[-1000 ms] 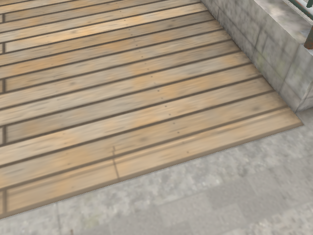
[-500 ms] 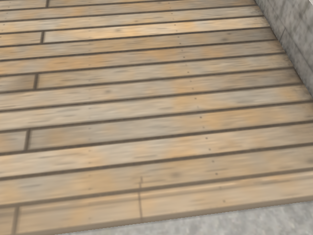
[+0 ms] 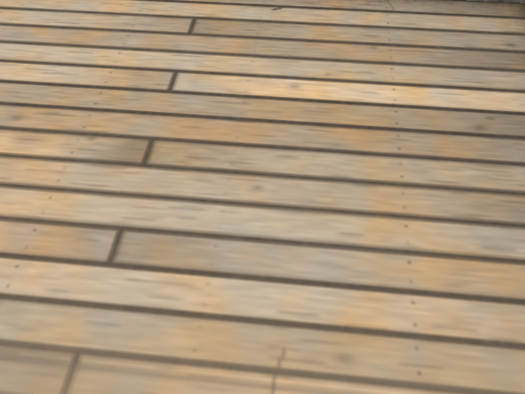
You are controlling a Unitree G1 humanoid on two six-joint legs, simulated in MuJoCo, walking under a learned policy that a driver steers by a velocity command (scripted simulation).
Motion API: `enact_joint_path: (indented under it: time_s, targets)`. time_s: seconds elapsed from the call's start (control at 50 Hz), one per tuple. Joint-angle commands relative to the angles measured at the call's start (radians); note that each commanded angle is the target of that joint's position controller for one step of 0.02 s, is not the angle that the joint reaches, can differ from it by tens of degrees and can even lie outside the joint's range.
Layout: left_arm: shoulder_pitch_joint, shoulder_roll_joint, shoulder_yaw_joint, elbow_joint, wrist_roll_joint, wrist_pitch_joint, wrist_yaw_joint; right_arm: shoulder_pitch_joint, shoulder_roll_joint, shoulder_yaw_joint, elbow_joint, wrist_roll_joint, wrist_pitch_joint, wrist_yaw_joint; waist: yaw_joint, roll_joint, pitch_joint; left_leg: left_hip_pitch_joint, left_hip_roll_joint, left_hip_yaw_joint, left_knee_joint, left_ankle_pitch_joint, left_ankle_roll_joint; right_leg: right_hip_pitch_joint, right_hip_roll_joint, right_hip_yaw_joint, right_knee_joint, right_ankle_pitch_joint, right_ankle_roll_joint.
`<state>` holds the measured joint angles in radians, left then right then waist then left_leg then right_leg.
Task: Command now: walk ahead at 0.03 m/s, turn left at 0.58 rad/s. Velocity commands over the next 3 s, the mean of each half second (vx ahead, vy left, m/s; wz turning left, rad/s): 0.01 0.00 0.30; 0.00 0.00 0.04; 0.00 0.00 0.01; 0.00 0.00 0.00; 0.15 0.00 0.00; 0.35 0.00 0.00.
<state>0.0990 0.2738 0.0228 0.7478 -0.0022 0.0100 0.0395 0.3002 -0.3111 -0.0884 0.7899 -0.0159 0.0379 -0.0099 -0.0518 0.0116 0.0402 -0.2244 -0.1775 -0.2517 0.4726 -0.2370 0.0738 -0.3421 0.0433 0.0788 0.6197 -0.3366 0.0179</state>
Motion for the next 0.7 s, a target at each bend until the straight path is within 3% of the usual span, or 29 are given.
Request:
enact_joint_path:
  time_s: [0.02,0.04,0.06,0.08,0.1,0.12,0.16,0.2,0.28,0.36,0.4,0.42,0.44,0.46,0.48,0.5,0.52,0.54,0.58,0.64,0.7]
  targets:
    - [0.128,0.136,0.033,-0.039,0.013,-0.029,0.019,-0.062,-0.116,-0.024,-0.086,0.02,-0.006,-0.003,0.085,0.034,-0.084,-0.031,0.185,-0.219,0.081,0.286,0.01,0.236,-0.1,0.076,-0.33,0.172,-0.037]
    - [0.09,0.211,0.041,-0.065,0.02,-0.026,0.029,0.043,-0.023,-0.003,-0.091,0.014,-0.008,-0.005,0.008,-0.21,-0.115,-0.158,0.058,-0.021,0.295,-0.212,-0.046,0.357,-0.373,0.315,-0.346,0.425,-0.104]
    - [0.096,0.241,0.048,-0.072,0.015,-0.011,0.018,0.06,-0.112,-0.025,-0.086,-0.001,0.001,-0.014,0.027,-0.236,-0.116,-0.27,-0.027,0.122,0.46,-0.454,-0.064,0.303,-0.47,0.445,-0.312,0.649,-0.243]
    - [0.123,0.194,0.041,-0.068,0.011,-0.006,0.01,0.048,-0.142,-0.033,-0.072,-0.02,0.005,-0.014,0.027,-0.144,-0.1,-0.268,0.038,0.119,0.599,-0.41,-0.077,0.273,-0.457,0.392,-0.298,0.702,-0.278]
    - [0.088,0.138,0.026,-0.073,0.007,-0.007,0.005,0.027,-0.14,-0.035,-0.055,-0.018,0.011,-0.006,0.018,-0.091,-0.061,-0.258,0.059,0.109,0.646,-0.337,-0.085,0.228,-0.377,0.277,-0.292,0.678,-0.251]
    - [0.051,0.12,0.02,-0.082,0.015,-0.005,0.002,0.025,-0.125,-0.032,-0.048,-0.007,0.017,0.002,0.004,-0.1,-0.044,-0.249,0.065,0.114,0.665,-0.283,-0.099,0.209,-0.306,0.181,-0.29,0.654,-0.212]
    - [0.056,0.128,0.022,-0.079,0.023,-0.009,0.004,0.017,-0.108,-0.023,-0.045,0.003,0.025,0.02,0.014,-0.168,-0.066,-0.241,0.054,0.131,0.698,-0.222,-0.119,0.225,-0.245,0.093,-0.274,0.739,-0.195]
    - [0.091,0.128,0.023,-0.066,0.021,-0.016,-0.002,-0.019,-0.097,-0.015,-0.052,0.01,0.029,0.024,0.033,-0.165,-0.084,-0.239,0.05,0.133,0.665,-0.201,-0.129,0.257,-0.243,0.072,-0.267,0.764,-0.206]
    - [0.133,0.13,0.024,-0.036,0.021,-0.024,-0.008,-0.074,-0.064,0.008,-0.049,0.008,0.039,0.02,0.06,-0.175,-0.085,-0.192,0.08,0.144,0.445,-0.213,-0.128,0.292,-0.259,0.084,-0.273,0.656,-0.222]
    - [0.149,0.154,0.031,-0.009,0.028,-0.013,-0.023,-0.103,-0.047,0.031,-0.035,0.016,0.04,0.011,0.078,-0.208,-0.077,-0.034,0.105,0.228,0.192,-0.23,-0.099,0.229,-0.255,0.09,-0.263,0.576,-0.226]
    - [0.145,0.159,0.032,0.005,0.023,-0.002,-0.026,-0.068,-0.038,0.039,-0.011,0.015,0.031,0.005,0.05,-0.194,-0.072,0.054,0.112,0.253,0.002,-0.113,-0.076,0.201,-0.244,0.091,-0.228,0.575,-0.207]
    - [0.147,0.154,0.031,0.015,0.018,0.003,-0.026,-0.046,-0.033,0.045,0.004,0.01,0.02,0.0,0.029,-0.163,-0.064,0.139,0.126,0.247,-0.165,0.038,-0.061,0.156,-0.234,0.083,-0.206,0.542,-0.17]
    - [0.17,0.133,0.026,0.018,0.018,-0.001,-0.027,-0.055,-0.066,0.044,0.007,-0.003,0.006,-0.007,0.042,-0.109,-0.08,0.239,0.194,0.153,-0.217,0.118,-0.043,0.082,-0.221,0.081,-0.19,0.436,-0.116]
    - [0.195,0.081,0.013,-0.003,0.019,-0.007,-0.033,-0.044,-0.124,0.042,0.0,-0.022,-0.009,-0.015,0.066,0.067,-0.126,0.327,0.396,-0.062,-0.235,0.241,-0.008,-0.004,-0.152,0.007,-0.072,0.207,-0.068]
    - [0.184,0.045,0.0,0.01,0.005,0.006,-0.023,-0.125,-0.121,0.048,0.01,-0.002,-0.014,-0.014,0.088,0.188,-0.049,0.066,0.465,-0.068,-0.197,0.368,0.086,0.104,-0.075,-0.062,-0.153,-0.041,-0.048]
    - [0.18,0.077,0.005,0.032,0.012,0.015,-0.017,-0.183,-0.065,0.064,-0.003,-0.001,-0.024,-0.008,0.099,0.134,-0.017,0.034,0.414,-0.032,-0.202,0.286,0.08,0.159,-0.083,-0.053,-0.165,-0.008,-0.042]
    - [0.164,0.081,0.007,0.046,0.015,0.015,-0.019,-0.192,-0.052,0.071,0.004,-0.001,-0.03,-0.008,0.094,0.127,-0.002,0.018,0.364,0.001,-0.2,0.198,0.045,0.181,-0.077,-0.045,-0.215,0.085,-0.041]
    - [0.158,0.089,0.009,0.059,0.014,0.011,-0.023,-0.178,-0.054,0.073,0.02,-0.005,-0.031,-0.011,0.089,0.127,0.003,0.013,0.32,0.026,-0.202,0.138,0.015,0.212,-0.086,-0.039,-0.247,0.165,-0.036]
    - [0.179,0.104,0.011,0.088,0.018,0.002,-0.03,-0.127,-0.068,0.072,0.052,0.007,-0.037,-0.017,0.075,0.115,-0.001,0.023,0.279,0.048,-0.215,0.097,-0.009,0.224,-0.111,-0.019,-0.259,0.236,-0.034]
    - [0.189,0.081,0.005,0.139,0.015,-0.005,-0.029,-0.101,-0.053,0.077,0.092,0.011,-0.04,-0.019,0.071,0.035,0.018,0.05,0.272,0.061,-0.204,0.093,-0.008,0.208,-0.117,-0.012,-0.285,0.24,-0.03]
    - [0.187,0.071,0.002,0.178,0.015,-0.006,-0.025,-0.095,-0.049,0.079,0.122,0.01,-0.044,-0.019,0.068,0.01,0.012,0.052,0.266,0.071,-0.199,0.105,-0.004,0.217,-0.122,-0.008,-0.296,0.248,-0.03]
